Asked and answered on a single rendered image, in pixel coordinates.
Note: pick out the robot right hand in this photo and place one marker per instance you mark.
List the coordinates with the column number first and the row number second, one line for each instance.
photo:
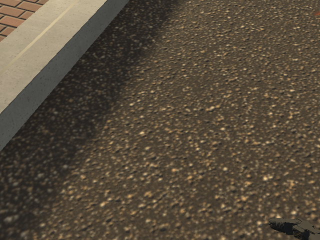
column 299, row 228

